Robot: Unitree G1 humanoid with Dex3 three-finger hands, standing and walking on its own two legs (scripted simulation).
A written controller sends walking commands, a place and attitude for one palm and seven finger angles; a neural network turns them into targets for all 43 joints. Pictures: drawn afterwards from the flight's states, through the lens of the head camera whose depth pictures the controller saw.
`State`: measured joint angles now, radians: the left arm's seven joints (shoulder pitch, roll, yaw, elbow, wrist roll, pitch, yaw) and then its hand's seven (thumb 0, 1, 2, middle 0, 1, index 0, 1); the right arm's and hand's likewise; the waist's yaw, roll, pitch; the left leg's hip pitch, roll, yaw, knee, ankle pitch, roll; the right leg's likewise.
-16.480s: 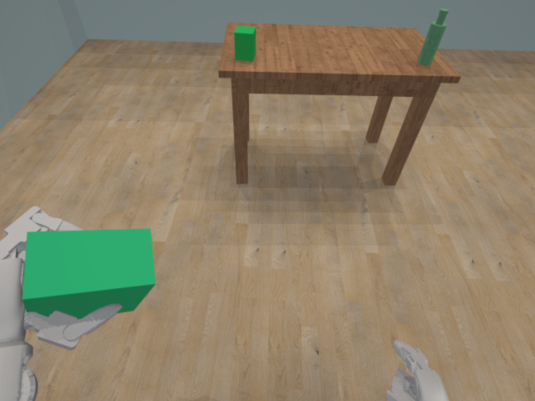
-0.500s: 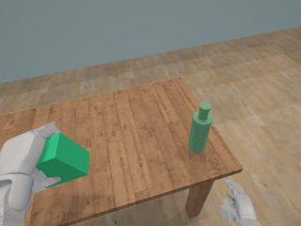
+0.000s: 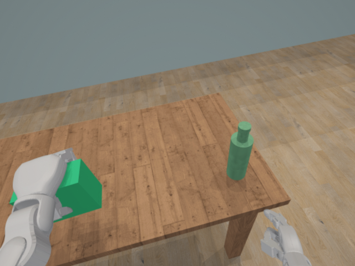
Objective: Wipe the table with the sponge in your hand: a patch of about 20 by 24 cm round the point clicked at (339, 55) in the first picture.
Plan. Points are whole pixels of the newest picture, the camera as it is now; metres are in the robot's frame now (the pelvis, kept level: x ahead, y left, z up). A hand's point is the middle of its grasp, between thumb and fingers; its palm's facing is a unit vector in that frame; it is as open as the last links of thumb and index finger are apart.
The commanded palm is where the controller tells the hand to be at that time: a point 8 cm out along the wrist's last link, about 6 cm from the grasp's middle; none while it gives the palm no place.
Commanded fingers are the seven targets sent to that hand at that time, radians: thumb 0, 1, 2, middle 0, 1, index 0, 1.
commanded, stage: turn the palm down, sponge in hand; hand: left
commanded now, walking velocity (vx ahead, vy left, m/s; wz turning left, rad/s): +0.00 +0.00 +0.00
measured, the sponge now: (66, 196) +0.22 +0.30 +0.06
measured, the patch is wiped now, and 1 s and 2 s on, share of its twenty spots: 0.00 0.00 0.00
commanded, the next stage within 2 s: move the sponge above the wiping area in 0.42 s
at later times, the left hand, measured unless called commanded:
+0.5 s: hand (67, 194) +0.21 +0.28 +0.08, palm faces +0.00 -0.08 -1.00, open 10.4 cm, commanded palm +0.18 +0.28 +0.15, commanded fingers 0.00 0.10 1.30 -1.20 -1.60 -1.20 -1.60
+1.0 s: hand (73, 195) +0.22 +0.28 +0.07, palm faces -0.01 -0.09 -1.00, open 10.4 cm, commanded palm +0.19 +0.27 +0.13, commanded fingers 0.00 0.10 1.30 -1.20 -1.60 -1.20 -1.60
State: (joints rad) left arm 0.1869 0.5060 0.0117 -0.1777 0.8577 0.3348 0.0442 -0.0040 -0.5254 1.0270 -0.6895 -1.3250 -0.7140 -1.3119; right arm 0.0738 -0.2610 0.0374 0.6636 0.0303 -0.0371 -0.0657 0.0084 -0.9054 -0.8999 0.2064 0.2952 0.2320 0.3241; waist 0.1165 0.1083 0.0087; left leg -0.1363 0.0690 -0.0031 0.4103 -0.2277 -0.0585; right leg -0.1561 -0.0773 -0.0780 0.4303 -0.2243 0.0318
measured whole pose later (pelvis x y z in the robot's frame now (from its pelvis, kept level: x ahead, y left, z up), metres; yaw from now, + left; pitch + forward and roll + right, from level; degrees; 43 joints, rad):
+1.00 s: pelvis +0.00 +0.01 +0.00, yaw -1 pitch -3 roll +0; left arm 0.21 0.46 -0.06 -0.15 0.94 0.27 0.06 0.00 -0.52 1.03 -0.69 -1.32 -0.72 -1.30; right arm 0.07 -0.25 0.02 0.69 0.02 -0.06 -0.06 0.01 -0.91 -0.90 0.21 0.30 0.21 0.31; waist 0.13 0.09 0.01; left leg -0.12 0.07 0.02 0.40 -0.23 -0.05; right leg -0.15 -0.08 -0.06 0.42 -0.21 0.03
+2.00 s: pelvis +0.00 +0.01 +0.00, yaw -1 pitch -1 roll +0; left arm 0.14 0.41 -0.06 0.09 0.96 0.29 0.13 0.00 -0.52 1.03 -0.69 -1.31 -0.71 -1.30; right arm 0.06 -0.25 0.00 0.71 0.03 -0.06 -0.06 0.01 -0.91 -0.90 0.21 0.30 0.20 0.30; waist 0.11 0.08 -0.01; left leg -0.17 0.07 0.01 0.43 -0.24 -0.05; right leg -0.19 -0.08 -0.05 0.44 -0.22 0.04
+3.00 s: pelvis +0.00 +0.00 +0.00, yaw -1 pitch +0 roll +0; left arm 0.09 0.39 -0.06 0.19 0.98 0.26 0.15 0.00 -0.52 1.03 -0.69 -1.31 -0.72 -1.30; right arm 0.06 -0.25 -0.01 0.72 0.03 -0.05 -0.06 0.01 -0.91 -0.90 0.21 0.30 0.20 0.30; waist 0.11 0.07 -0.01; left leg -0.19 0.07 0.01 0.44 -0.24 -0.05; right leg -0.22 -0.07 -0.05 0.45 -0.23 0.04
